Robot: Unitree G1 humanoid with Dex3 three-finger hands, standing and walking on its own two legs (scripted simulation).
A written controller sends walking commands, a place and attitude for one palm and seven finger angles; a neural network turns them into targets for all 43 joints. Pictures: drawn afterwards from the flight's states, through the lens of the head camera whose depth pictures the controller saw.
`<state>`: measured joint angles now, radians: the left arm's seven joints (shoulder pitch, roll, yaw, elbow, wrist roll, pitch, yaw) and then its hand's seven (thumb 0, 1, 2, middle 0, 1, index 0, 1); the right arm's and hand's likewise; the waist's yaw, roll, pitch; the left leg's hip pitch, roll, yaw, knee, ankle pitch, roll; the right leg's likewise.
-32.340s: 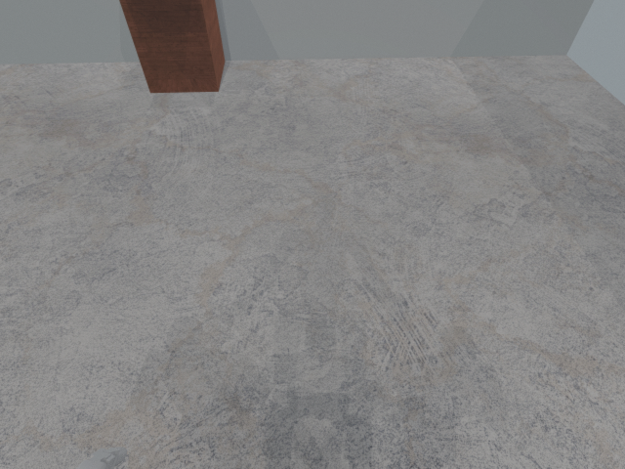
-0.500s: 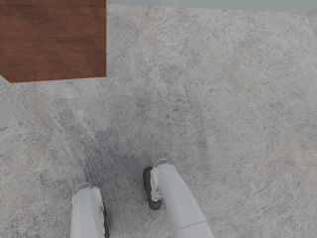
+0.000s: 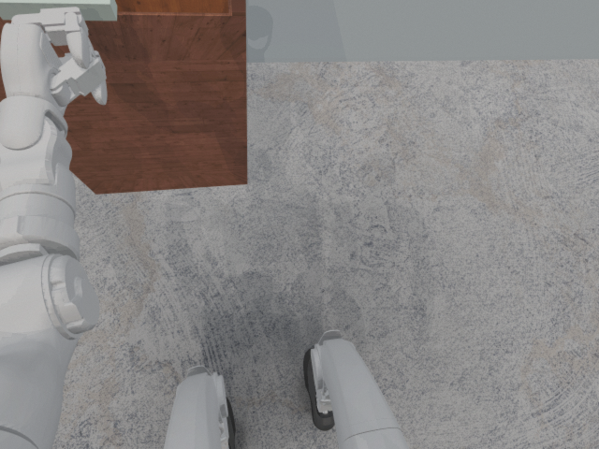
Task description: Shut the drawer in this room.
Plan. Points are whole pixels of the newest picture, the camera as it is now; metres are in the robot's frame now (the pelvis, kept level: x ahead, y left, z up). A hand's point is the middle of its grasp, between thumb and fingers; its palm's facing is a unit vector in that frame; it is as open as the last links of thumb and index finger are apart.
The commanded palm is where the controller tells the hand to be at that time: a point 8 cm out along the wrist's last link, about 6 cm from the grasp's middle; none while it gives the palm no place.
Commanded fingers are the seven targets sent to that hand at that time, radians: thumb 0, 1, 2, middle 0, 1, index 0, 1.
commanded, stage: pull the fist back off the drawer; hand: left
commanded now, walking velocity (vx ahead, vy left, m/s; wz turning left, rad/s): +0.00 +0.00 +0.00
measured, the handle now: out of the picture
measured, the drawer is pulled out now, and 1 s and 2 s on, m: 0.00 0.00 0.00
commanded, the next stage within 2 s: draw the hand back to the body in 0.04 s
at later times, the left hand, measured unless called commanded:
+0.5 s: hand (39, 121) +0.45 +0.18 +0.11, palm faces +0.00 -1.00 -0.05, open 3.3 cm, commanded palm +0.41 +0.22 +0.13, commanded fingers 0.00 0.90 0.90 -1.40 -1.60 -1.40 -1.60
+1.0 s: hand out of the picture +0.31 +0.22 +0.22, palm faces +0.30 -0.91 -0.30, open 3.3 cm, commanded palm +0.25 +0.26 +0.23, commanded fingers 0.00 0.90 0.90 -1.40 -1.60 -1.40 -1.60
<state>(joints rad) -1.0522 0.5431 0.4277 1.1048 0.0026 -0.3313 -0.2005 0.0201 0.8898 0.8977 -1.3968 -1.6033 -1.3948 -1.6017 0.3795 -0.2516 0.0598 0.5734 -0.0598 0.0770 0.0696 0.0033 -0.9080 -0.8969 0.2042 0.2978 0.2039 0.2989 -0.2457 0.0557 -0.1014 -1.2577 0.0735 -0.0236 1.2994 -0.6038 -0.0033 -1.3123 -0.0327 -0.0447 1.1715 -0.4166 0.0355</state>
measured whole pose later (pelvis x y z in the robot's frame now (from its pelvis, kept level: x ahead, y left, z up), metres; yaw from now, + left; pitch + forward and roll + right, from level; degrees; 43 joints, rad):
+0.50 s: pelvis +0.03 -0.01 +0.06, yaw +2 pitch +21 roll -2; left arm -0.47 0.32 0.29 0.62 -0.17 -0.31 -0.21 0.02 0.90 0.90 -1.40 -1.60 -1.40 -1.60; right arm 0.35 -0.25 0.03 0.52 0.02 0.07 0.03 0.01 -0.91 -0.90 0.20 0.30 0.20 0.30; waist -0.10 0.05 -0.12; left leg -0.82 0.06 0.00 0.98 -0.52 -0.02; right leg -0.89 -0.04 -0.04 0.91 -0.38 0.03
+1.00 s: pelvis +0.04 -0.01 +0.12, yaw +3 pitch +1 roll +0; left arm 0.12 0.28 0.13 -0.02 -0.04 -0.07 0.08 0.02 0.89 0.90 -1.40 -1.60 -1.40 -1.60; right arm 0.18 -0.23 0.05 0.56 0.02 -0.02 -0.09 0.01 -0.91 -0.90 0.20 0.30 0.20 0.30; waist 0.04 0.06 -0.01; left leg -0.17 0.03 0.01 0.52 -0.36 -0.01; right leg -0.27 -0.06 -0.05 0.52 -0.26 0.03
